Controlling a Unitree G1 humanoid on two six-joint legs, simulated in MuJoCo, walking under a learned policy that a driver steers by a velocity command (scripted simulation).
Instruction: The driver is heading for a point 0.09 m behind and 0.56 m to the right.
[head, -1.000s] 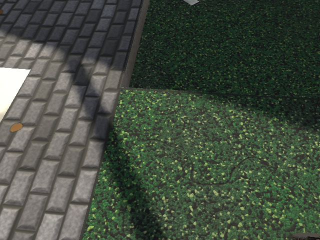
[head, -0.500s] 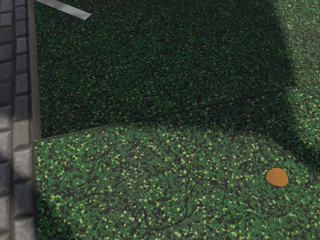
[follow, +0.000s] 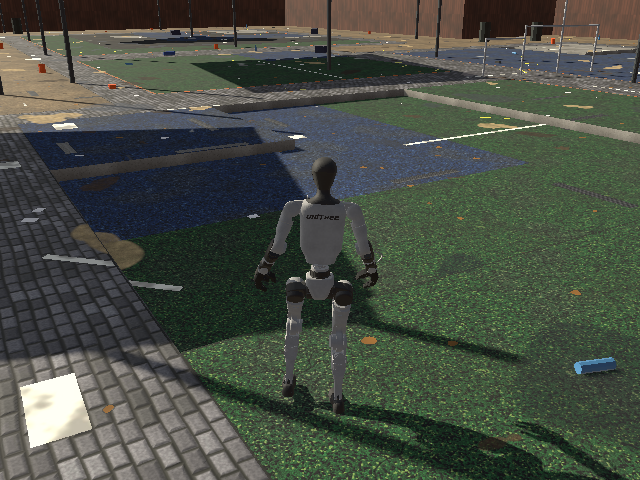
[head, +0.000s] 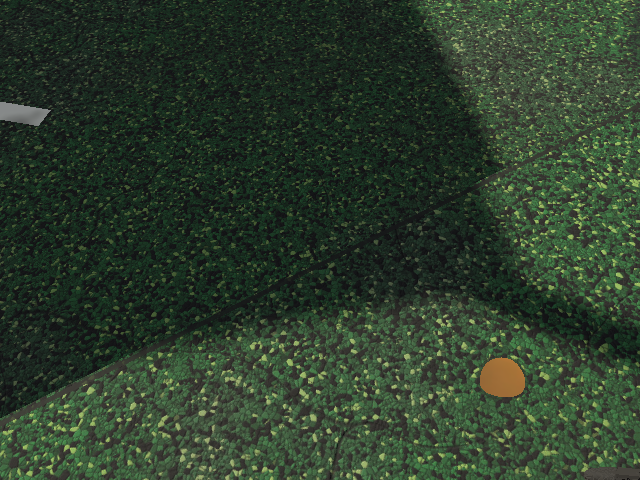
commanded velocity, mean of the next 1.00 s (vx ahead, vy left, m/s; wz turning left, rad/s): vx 0.31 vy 0.00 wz -0.38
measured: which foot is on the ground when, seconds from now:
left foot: up 0.00-0.14, down 0.16-0.62, up 0.64-1.00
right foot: down 0.00-0.16, up 0.18-0.60, down 0.62-1.00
